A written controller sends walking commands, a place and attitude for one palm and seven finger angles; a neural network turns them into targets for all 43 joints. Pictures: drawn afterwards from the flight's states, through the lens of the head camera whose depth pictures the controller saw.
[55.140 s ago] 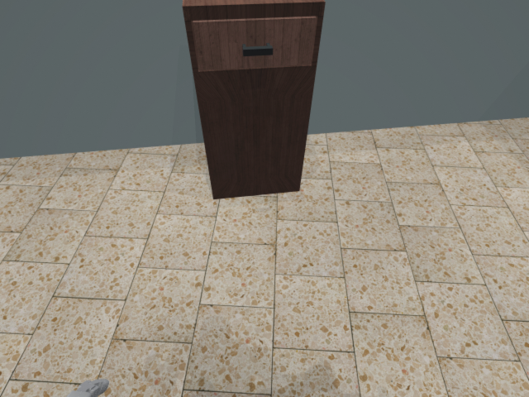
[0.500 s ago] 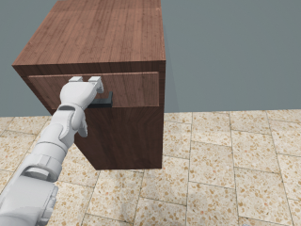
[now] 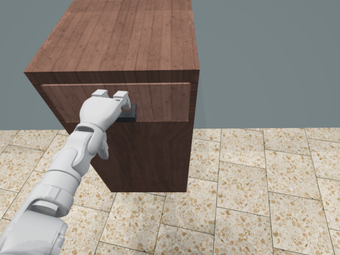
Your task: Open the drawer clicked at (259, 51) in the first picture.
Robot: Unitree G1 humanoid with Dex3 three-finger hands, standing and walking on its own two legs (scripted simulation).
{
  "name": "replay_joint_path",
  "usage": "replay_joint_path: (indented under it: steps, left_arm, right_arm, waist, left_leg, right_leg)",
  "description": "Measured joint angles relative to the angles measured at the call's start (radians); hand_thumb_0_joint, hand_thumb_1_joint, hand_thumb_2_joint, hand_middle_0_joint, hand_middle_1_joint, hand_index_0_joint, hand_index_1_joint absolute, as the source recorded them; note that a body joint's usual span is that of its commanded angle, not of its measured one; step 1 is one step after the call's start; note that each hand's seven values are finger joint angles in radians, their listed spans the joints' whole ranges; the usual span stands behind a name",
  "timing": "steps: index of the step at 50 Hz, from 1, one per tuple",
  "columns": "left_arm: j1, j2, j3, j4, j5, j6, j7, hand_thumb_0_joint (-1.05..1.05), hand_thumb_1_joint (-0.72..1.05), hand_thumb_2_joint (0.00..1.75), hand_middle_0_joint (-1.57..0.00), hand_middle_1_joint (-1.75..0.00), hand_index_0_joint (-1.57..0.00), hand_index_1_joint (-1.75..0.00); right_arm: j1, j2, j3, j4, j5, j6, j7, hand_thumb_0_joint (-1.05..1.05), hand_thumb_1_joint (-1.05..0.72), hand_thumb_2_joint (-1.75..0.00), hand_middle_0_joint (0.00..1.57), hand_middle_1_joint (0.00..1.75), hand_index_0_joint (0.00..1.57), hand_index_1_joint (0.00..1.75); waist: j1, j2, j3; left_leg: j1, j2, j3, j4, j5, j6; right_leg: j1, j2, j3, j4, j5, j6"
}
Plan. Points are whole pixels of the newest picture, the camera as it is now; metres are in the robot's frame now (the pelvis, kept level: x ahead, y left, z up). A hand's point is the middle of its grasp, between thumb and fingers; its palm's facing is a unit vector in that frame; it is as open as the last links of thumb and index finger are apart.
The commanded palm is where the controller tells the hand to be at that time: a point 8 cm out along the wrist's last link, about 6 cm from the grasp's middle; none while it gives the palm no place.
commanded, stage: move the hooked fingers above the handle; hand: left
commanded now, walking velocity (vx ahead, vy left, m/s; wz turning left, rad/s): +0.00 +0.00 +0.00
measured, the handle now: (119, 111) +0.50 +0.18 +0.01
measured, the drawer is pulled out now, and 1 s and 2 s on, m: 0.00 0.00 0.00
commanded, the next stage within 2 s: none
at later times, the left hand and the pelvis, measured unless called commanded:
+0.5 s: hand (108, 125) +0.41 +0.19 +0.05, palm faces -0.07 -0.02 -1.00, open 13.8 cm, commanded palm +0.41 +0.20 +0.13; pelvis -0.01 -0.02 +0.00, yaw -1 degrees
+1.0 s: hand (120, 122) +0.43 +0.16 +0.05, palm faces -0.03 -0.06 -1.00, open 13.8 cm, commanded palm +0.42 +0.20 +0.13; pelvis +0.00 -0.02 +0.00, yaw -1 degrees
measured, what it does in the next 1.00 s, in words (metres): stands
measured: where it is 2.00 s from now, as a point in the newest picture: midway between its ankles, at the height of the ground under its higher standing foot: outside the picture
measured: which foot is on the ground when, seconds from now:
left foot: down 0.00-1.00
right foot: down 0.00-1.00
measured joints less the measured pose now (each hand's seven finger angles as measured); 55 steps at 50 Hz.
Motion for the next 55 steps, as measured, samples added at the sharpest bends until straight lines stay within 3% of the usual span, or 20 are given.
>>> replay_joint_path:
  steps: [4,8,11,15,18,21,25,27,29,32,34,38,42,45,47,50,52,55]
  left_arm:
    - [-0.071,-0.016,0.023,0.052,0.031,0.004,0.096,0.0,-0.49,0.3,-0.32,-1.2,-0.32,-1.2]
    - [-0.147,-0.002,0.051,0.154,0.036,0.098,0.139,0.0,-0.49,0.3,-0.34,-1.22,-0.32,-1.2]
    - [-0.166,-0.023,0.032,0.179,0.023,0.162,0.113,0.0,-0.49,0.3,-0.36,-1.25,-0.33,-1.23]
    - [-0.17,-0.024,0.035,0.236,0.008,0.217,0.019,0.0,-0.49,0.3,-0.35,-1.24,-0.32,-1.24]
    - [-0.135,0.0,0.052,0.244,0.0,0.186,-0.044,0.0,-0.49,0.3,-0.34,-1.23,-0.32,-1.23]
    - [-0.074,0.024,0.069,0.179,-0.001,0.096,-0.067,0.0,-0.49,0.3,-0.33,-1.22,-0.32,-1.22]
    - [-0.032,0.038,0.067,0.09,0.026,-0.022,-0.011,0.0,-0.49,0.3,-0.33,-1.21,-0.32,-1.21]
    - [-0.042,0.042,0.067,0.081,0.038,-0.043,0.044,0.0,-0.49,0.3,-0.33,-1.21,-0.32,-1.21]
    - [-0.072,0.044,0.073,0.103,0.041,-0.031,0.095,0.0,-0.49,0.3,-0.32,-1.21,-0.32,-1.21]
    - [-0.126,0.054,0.089,0.167,0.038,0.036,0.135,0.0,-0.49,0.3,-0.32,-1.21,-0.32,-1.2]
    - [-0.158,0.061,0.093,0.214,0.029,0.095,0.128,0.0,-0.49,0.3,-0.32,-1.2,-0.32,-1.2]
    - [-0.174,0.048,0.057,0.239,-0.012,0.177,0.056,0.0,-0.49,0.3,-0.32,-1.2,-0.32,-1.23]
    - [-0.143,0.018,0.016,0.22,-0.031,0.154,-0.049,0.0,-0.49,0.3,-0.31,-1.2,-0.32,-1.23]
    - [-0.093,-0.007,0.022,0.169,-0.026,0.075,-0.078,0.0,-0.49,0.3,-0.31,-1.2,-0.32,-1.22]
    - [-0.057,-0.018,0.039,0.125,-0.007,0.013,-0.055,0.0,-0.49,0.3,-0.32,-1.2,-0.32,-1.21]
    - [-0.035,-0.019,0.073,0.09,0.038,-0.044,0.032,0.0,-0.49,0.3,-0.32,-1.2,-0.32,-1.21]
    - [-0.048,-0.005,0.091,0.093,0.062,-0.031,0.103,0.0,-0.49,0.3,-0.32,-1.2,-0.32,-1.21]
    - [-0.093,0.026,0.115,0.132,0.073,0.043,0.173,0.0,-0.49,0.3,-0.32,-1.2,-0.32,-1.2]
  right_arm:
    - [-0.036,0.003,0.007,0.019,-0.003,-0.008,0.008,0.01,-0.9,-0.9,0.2,0.3,0.2,0.3]
    - [-0.056,0.007,0.022,0.024,0.0,-0.001,0.015,0.01,-0.91,-0.9,0.2,0.3,0.2,0.3]
    - [-0.045,0.004,0.029,0.021,0.007,0.018,0.02,0.01,-0.91,-0.9,0.2,0.3,0.2,0.3]
    - [-0.036,0.002,0.047,0.008,0.016,0.043,0.007,0.01,-0.9,-0.9,0.2,0.3,0.21,0.3]
    - [-0.025,0.001,0.051,-0.018,0.018,0.04,-0.009,0.01,-0.9,-0.9,0.2,0.3,0.21,0.3]
    - [-0.004,-0.003,0.036,-0.039,0.01,0.025,-0.022,0.01,-0.9,-0.9,0.2,0.3,0.21,0.3]
    - [0.013,-0.017,0.006,-0.027,-0.001,0.001,-0.027,0.01,-0.9,-0.9,0.2,0.3,0.21,0.3]
    - [0.009,-0.024,-0.004,-0.009,-0.001,-0.008,-0.024,0.01,-0.9,-0.9,0.2,0.3,0.2,0.3]
    - [-0.001,-0.029,-0.007,0.012,0.0,-0.015,-0.019,0.01,-0.91,-0.9,0.2,0.3,0.2,0.3]
    - [-0.017,-0.03,-0.004,0.033,0.003,-0.019,-0.009,0.01,-0.91,-0.9,0.2,0.3,0.2,0.3]
    - [-0.022,-0.029,-0.001,0.038,0.005,-0.015,-0.003,0.01,-0.91,-0.9,0.2,0.3,0.2,0.3]
    - [-0.005,-0.027,0.004,0.029,0.013,0.002,0.003,0.01,-0.91,-0.9,0.2,0.3,0.2,0.3]
    - [0.002,-0.023,0.019,0.013,0.015,0.018,-0.004,0.01,-0.91,-0.9,0.2,0.3,0.2,0.3]
    - [-0.004,-0.014,0.023,-0.009,0.01,0.019,-0.01,0.01,-0.91,-0.9,0.2,0.3,0.2,0.3]
    - [-0.009,-0.008,0.02,-0.024,0.005,0.014,-0.013,0.01,-0.9,-0.9,0.2,0.3,0.2,0.3]
    - [-0.023,0.0,0.015,-0.029,-0.002,0.0,-0.013,0.01,-0.9,-0.9,0.2,0.3,0.2,0.3]
    - [-0.036,0.003,0.013,-0.021,-0.004,-0.011,-0.011,0.01,-0.9,-0.9,0.2,0.3,0.2,0.3]
    - [-0.052,0.004,0.012,0.003,-0.004,-0.018,-0.005,0.01,-0.9,-0.9,0.2,0.3,0.2,0.3]
  waist:
    - [-0.01,-0.004,0.001]
    - [-0.02,0.002,-0.007]
    - [-0.013,0.014,-0.022]
    - [-0.023,0.017,-0.027]
    - [-0.034,0.01,-0.015]
    - [-0.033,0.0,-0.001]
    - [-0.021,-0.008,0.012]
    - [-0.018,-0.008,0.013]
    - [-0.02,-0.007,0.014]
    - [-0.027,-0.003,0.007]
    - [-0.031,0.004,-0.001]
    - [-0.026,0.021,-0.022]
    - [-0.025,0.024,-0.028]
    - [-0.027,0.014,-0.019]
    - [-0.028,0.007,-0.013]
    - [-0.029,-0.001,-0.003]
    - [-0.028,-0.003,0.003]
    - [-0.024,0.002,0.006]
  left_leg:
    - [-0.017,-0.001,0.004,0.013,-0.002,0.001]
    - [-0.022,0.001,0.019,-0.003,0.008,0.0]
    - [-0.013,0.002,0.024,-0.024,0.019,0.0]
    - [0.014,0.004,0.03,-0.046,0.027,-0.002]
    - [0.024,0.01,0.031,-0.049,0.029,-0.007]
    - [0.02,0.016,0.026,-0.039,0.027,-0.012]
    - [-0.007,0.018,0.008,-0.009,0.018,-0.017]
    - [-0.024,0.018,0.0,0.005,0.014,-0.019]
    - [-0.037,0.017,-0.005,0.012,0.013,-0.02]
    - [-0.048,0.018,-0.004,0.008,0.017,-0.022]
    - [-0.046,0.02,-0.001,-0.002,0.021,-0.022]
    - [-0.025,0.019,0.003,-0.025,0.025,-0.02]
    - [0.004,0.018,0.004,-0.034,0.021,-0.018]
    - [0.012,0.017,0.008,-0.028,0.015,-0.017]
    - [0.006,0.017,0.011,-0.018,0.01,-0.017]
    - [-0.015,0.018,0.013,0.002,0.003,-0.017]
    - [-0.033,0.018,0.013,0.013,0.0,-0.018]
    - [-0.049,0.018,0.014,0.014,0.003,-0.018]
  right_leg:
    - [-0.02,-0.001,0.005,0.014,0.0,0.0]
    - [-0.034,0.003,0.02,0.005,0.012,0.0]
    - [-0.029,0.004,0.024,-0.01,0.021,0.0]
    - [-0.011,0.008,0.03,-0.019,0.024,-0.003]
    - [-0.004,0.014,0.031,-0.018,0.025,-0.008]
    - [-0.004,0.019,0.025,-0.012,0.022,-0.014]
    - [-0.021,0.019,0.007,0.008,0.013,-0.02]
    - [-0.032,0.018,-0.001,0.018,0.008,-0.022]
    - [-0.043,0.017,-0.006,0.023,0.007,-0.023]
    - [-0.055,0.018,-0.005,0.021,0.01,-0.024]
    - [-0.056,0.02,-0.001,0.012,0.015,-0.024]
    - [-0.038,0.02,0.003,-0.008,0.019,-0.022]
    - [-0.01,0.019,0.003,-0.013,0.012,-0.019]
    - [-0.006,0.019,0.007,-0.003,0.006,-0.019]
    - [-0.013,0.019,0.011,0.008,0.001,-0.019]
    - [-0.035,0.019,0.013,0.027,-0.005,-0.02]
    - [-0.051,0.019,0.013,0.035,-0.005,-0.02]
    - [-0.066,0.019,0.014,0.034,0.0,-0.019]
